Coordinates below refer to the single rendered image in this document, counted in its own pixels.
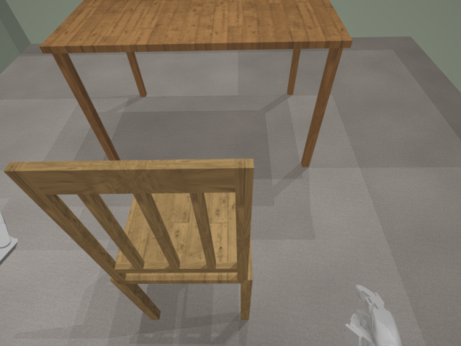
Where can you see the chair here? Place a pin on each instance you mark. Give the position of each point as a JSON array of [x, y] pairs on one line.
[[189, 222]]

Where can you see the table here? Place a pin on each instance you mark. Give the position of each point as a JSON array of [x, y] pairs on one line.
[[112, 26]]

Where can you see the robot left hand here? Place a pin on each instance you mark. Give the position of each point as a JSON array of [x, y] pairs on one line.
[[7, 243]]

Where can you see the robot right hand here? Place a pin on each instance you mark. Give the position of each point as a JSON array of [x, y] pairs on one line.
[[377, 329]]

